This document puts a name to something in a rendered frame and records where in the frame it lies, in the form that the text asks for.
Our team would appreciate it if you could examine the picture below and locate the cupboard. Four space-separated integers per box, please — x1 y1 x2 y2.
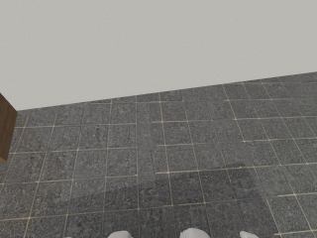
0 93 18 163

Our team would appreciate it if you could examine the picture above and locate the robot right thigh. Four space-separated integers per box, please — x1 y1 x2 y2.
179 228 210 238

